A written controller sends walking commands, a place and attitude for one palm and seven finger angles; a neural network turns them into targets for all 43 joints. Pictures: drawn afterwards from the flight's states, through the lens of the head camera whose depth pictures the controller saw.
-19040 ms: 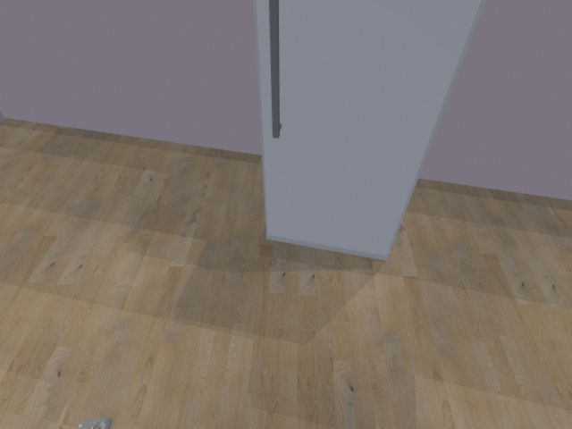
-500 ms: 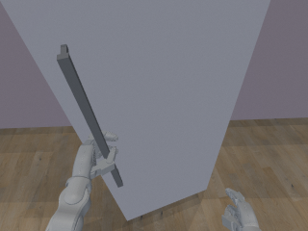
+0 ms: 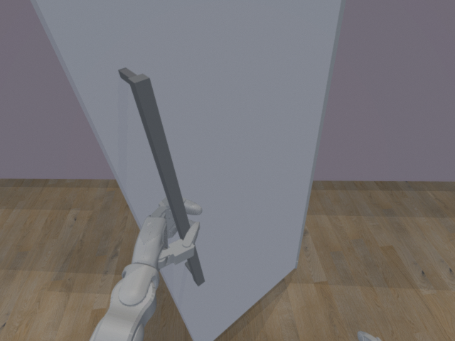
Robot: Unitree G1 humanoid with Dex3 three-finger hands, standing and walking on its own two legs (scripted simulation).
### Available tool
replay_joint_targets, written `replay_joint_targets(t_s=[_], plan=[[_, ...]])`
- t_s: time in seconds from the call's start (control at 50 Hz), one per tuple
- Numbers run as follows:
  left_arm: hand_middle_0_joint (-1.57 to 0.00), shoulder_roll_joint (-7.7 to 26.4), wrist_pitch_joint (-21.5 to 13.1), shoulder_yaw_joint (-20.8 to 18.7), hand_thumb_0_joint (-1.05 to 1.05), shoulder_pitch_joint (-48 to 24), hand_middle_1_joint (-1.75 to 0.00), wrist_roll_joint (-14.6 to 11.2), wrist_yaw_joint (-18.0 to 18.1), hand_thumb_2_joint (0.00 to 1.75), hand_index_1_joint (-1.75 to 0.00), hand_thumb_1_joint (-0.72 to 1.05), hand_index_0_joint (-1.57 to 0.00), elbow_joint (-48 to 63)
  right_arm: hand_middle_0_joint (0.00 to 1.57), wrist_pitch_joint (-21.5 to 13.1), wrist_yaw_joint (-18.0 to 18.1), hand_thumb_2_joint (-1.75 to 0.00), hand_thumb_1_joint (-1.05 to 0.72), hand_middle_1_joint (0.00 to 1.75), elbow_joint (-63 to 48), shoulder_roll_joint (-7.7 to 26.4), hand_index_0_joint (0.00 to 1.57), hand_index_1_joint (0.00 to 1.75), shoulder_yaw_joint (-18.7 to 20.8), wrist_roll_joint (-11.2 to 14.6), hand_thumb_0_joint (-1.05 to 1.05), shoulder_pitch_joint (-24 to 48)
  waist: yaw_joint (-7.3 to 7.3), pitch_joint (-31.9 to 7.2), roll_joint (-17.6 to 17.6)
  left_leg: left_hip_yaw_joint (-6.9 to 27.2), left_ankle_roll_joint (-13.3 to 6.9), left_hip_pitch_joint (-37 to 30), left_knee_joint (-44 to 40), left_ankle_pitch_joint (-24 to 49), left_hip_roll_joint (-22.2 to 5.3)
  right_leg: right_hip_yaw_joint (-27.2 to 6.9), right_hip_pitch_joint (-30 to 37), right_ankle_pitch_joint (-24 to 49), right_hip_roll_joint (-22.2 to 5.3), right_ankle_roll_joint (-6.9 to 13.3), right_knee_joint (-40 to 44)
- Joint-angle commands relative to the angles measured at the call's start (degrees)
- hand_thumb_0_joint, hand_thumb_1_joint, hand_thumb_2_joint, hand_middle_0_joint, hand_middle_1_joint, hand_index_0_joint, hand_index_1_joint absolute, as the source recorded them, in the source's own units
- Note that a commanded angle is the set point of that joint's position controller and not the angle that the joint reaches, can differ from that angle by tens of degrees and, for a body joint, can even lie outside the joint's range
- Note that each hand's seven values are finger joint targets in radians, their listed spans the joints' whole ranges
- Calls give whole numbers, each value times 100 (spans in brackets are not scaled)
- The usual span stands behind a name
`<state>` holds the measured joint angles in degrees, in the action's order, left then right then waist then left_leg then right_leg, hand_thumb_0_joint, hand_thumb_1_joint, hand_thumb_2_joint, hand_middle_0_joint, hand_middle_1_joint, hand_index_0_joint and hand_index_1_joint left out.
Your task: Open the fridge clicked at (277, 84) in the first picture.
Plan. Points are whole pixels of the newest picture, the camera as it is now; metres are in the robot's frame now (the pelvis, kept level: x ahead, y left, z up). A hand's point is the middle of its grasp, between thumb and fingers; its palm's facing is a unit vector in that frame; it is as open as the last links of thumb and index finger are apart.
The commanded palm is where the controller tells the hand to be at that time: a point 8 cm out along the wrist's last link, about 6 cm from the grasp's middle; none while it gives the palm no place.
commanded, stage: walk backward, drawing the door open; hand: left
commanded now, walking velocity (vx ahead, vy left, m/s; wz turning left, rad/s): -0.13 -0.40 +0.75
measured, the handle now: (173, 207) +0.32 +0.09 +0.12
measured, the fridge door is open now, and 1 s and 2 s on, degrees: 43 83 84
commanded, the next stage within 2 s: stop walking and hold the door back in 0.82 s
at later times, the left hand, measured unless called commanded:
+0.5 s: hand (283, 297) +0.17 -0.08 +0.09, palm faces -0.02 -0.99 -0.11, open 5.6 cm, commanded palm +0.14 -0.03 +0.09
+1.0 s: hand (406, 312) +0.14 -0.23 +0.09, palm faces +0.41 -0.90 -0.15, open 5.9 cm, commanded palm +0.10 -0.17 +0.09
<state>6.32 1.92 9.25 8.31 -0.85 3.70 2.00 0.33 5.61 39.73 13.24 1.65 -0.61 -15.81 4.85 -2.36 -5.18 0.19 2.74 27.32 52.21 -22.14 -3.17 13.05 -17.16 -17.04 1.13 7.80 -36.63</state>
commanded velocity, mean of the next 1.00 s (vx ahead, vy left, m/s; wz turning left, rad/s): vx -0.09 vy -0.33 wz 0.68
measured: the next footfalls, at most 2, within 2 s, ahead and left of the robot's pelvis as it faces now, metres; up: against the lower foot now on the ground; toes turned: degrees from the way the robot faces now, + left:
left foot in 0.12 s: +0.03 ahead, +0.11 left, +0.00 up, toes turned +12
right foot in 0.32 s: +0.02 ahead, -0.22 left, +0.00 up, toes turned +16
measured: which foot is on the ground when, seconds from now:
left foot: up 0.00-0.10, down 0.12-0.34, up 0.36-0.48, down 0.50-0.64, up 0.66-0.86, down 0.88-1.00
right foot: down 0.00-0.12, up 0.14-0.30, down 0.32-0.50, up 0.52-0.64, down 0.66-0.88, up 0.90-1.00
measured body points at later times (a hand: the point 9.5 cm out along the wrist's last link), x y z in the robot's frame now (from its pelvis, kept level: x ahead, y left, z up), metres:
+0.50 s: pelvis -0.07 -0.16 -0.01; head -0.04 -0.18 +0.44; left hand +0.16 -0.03 +0.10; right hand +0.20 -0.30 -0.09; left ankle -0.08 -0.02 -0.72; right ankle -0.02 -0.23 -0.72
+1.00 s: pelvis -0.04 -0.42 +0.00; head +0.02 -0.41 +0.44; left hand +0.11 -0.19 +0.10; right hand +0.23 -0.42 -0.12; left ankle -0.15 -0.28 -0.72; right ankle +0.09 -0.42 -0.69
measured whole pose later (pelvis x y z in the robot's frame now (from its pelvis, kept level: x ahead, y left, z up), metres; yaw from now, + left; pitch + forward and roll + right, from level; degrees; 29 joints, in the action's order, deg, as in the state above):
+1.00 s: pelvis -0.04 -0.42 +0.00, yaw +53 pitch -3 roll +1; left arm 4.5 -4.6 23.9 -0.2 1.8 -1.4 5.2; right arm -5.0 1.2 34.8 11.2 -1.0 -1.6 -8.9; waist 2.4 9.3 -4.3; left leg -0.7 3.7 18.3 37.1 -15.7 -5.2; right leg 3.1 -29.0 -19.7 -1.7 -1.2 -53.9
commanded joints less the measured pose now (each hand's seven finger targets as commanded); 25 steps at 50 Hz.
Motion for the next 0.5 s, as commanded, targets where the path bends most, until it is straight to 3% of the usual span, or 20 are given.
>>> replay_joint_targets(t_s=[0.0,0.04,0.06,0.08,0.1,0.12,0.14,0.16,0.2,0.22,0.26,0.28,0.3,0.32,0.34,0.38,0.42,0.44,0.46,0.48], plan=[[-45,143,-691,60,0,-1469,-140,140,-122,90,-140,90,-45,1309,20,-702,64,-90,-90,30,-1071,227,20,30,-41,-110,0,1047,-340,277,1353,-272,-130,63,1047,-610,-279,-726,-412,-813,-1860,312,1974],[-45,-44,-831,401,0,-1759,-140,137,-150,90,-140,90,-45,1536,20,-915,37,-90,-90,30,-1039,347,20,30,-39,-114,0,897,-220,271,791,-71,-247,-427,-242,-492,-523,-562,-360,-22,-1779,97,1340],[-45,-139,-898,512,0,-1769,-140,102,-162,90,-140,90,-45,1643,20,-1015,43,-90,-90,30,-1028,364,20,30,-49,-158,0,576,-57,244,478,25,-334,-1045,-1435,-31,-479,-379,-665,195,-1367,-233,448],[-45,-211,-949,681,0,-1782,-140,51,-200,90,-140,90,-45,1800,20,-1108,9,-90,-90,30,-1075,518,20,30,-29,-180,0,406,104,215,-414,1433,-673,-1670,-3208,736,-1117,-397,-1600,-536,-623,-949,-1064],[-45,-274,-1072,717,0,-1782,-140,82,-236,90,-140,90,-45,1924,20,-1117,-102,-90,-90,30,-1305,760,20,30,63,-289,0,602,-119,-45,-1682,4354,-1410,-1367,-4282,797,-2625,-1214,-1837,-1062,-205,-1550,-3261],[-45,59,-1149,414,0,-1645,-140,253,-239,90,-140,90,-45,1952,20,-983,-168,-90,-90,30,-1416,920,20,30,98,-274,0,1226,-406,-436,-850,4887,-1542,-642,-4512,-516,-2943,-2377,-1149,-842,-394,-1287,-4228],[-45,223,-1140,263,0,-1697,-140,269,-313,90,-140,90,-45,2316,20,-866,-166,-90,-90,30,-1295,674,20,30,104,-313,0,1214,-303,-334,-536,4481,-1245,-369,-4308,-1037,-2262,-2053,-1479,-808,-228,-1128,-4149],[-45,-88,-1108,684,0,-2049,-140,185,-422,90,-140,90,-45,2594,20,-866,-175,-90,-90,30,-1232,575,20,30,33,-236,0,1607,-277,-40,-311,4027,-1229,-353,-4128,-934,-2125,-2146,-1644,-634,-270,-1131,-3995],[-45,-298,-1046,674,0,-1643,-140,157,-396,90,-140,90,-45,2067,20,-911,-218,-90,-90,30,-1011,583,20,30,80,-170,0,1555,-480,-398,123,2543,-852,-559,-3484,47,-1553,-1977,-600,-772,-216,-974,-2122],[-45,-446,-1031,777,0,-1697,-140,109,-368,90,-140,90,-45,2009,20,-982,-217,-90,-90,30,-993,520,20,30,100,-151,0,1476,-500,-737,153,2010,-595,-657,-3416,426,-1189,-1629,200,-915,-50,-924,-747],[-45,-491,-1033,896,0,-1967,-140,102,-310,90,-140,90,-45,1992,20,-1114,-231,-90,-90,30,-913,339,20,30,97,-16,0,1403,-400,-1212,103,1126,-204,-833,-3137,235,-417,-936,1253,-618,184,-825,1272],[-45,-414,-1025,956,0,-2077,-140,136,-323,90,-140,90,-45,2045,20,-1115,-249,-90,-90,30,-806,117,20,30,75,63,0,1156,-213,-1493,641,314,-14,-971,-2412,281,111,-1092,1390,-318,-270,-553,1761],[-45,-214,-975,836,0,-2147,-140,158,-314,90,-140,90,-45,2169,20,-1088,-241,-90,-90,30,-809,-33,20,30,85,100,0,1147,-147,-1451,1330,-392,108,-943,-1565,481,441,-1206,1044,-116,-923,-247,1685],[-45,-75,-1018,645,0,-2200,-140,170,-281,90,-140,90,-45,2503,20,-1091,-238,-90,-90,30,-898,-186,20,30,12,35,0,1354,-261,-1237,1374,-541,131,-359,-687,249,428,-1194,971,730,-1254,-5,1475],[-45,-268,-928,781,0,-2048,-140,168,-240,90,-140,90,-45,2392,20,-1170,-215,-90,-90,30,-964,-10,20,30,163,165,0,1507,-417,-1274,1866,-466,42,-102,242,-328,386,-1428,966,1028,-1603,237,1566],[-45,-435,-842,1022,0,-2036,-140,309,-413,90,-140,90,-45,1930,20,-1277,-75,-90,-90,30,-978,78,20,30,159,41,0,1395,-404,-655,1982,-379,-126,210,743,-823,25,-1231,724,2189,-1692,426,1110],[-45,-713,-971,1296,0,-2236,-140,337,-511,90,-140,90,-45,1860,20,-1286,-23,-90,-90,30,-1026,69,20,30,39,-50,0,1152,-184,-494,1729,-431,-220,-442,-634,-233,-195,-748,364,2509,-1414,213,206],[-45,-788,-1017,1430,0,-2294,-140,278,-527,90,-140,90,-45,1752,20,-1281,-20,-90,-90,30,-966,202,20,30,44,-72,0,986,0,-490,1250,-280,-266,-1344,-1781,773,-224,-530,-354,2117,-1134,-72,-791],[-45,-829,-1054,1480,0,-2197,-140,241,-546,90,-140,90,-45,1799,20,-1249,-69,-90,-90,30,-1073,483,20,30,105,-136,0,889,55,-623,-1,1503,-735,-2558,-2940,3181,-1341,-454,-1772,650,-465,-616,-2169],[-45,-927,-1145,1557,0,-2019,-140,368,-551,90,-140,90,-45,1848,20,-1154,-181,-90,-90,30,-1158,664,20,30,166,-290,0,1018,-48,-843,-901,3802,-1432,-2940,-3406,4230,-2626,-1244,-2332,-1282,-189,-1055,-3292]])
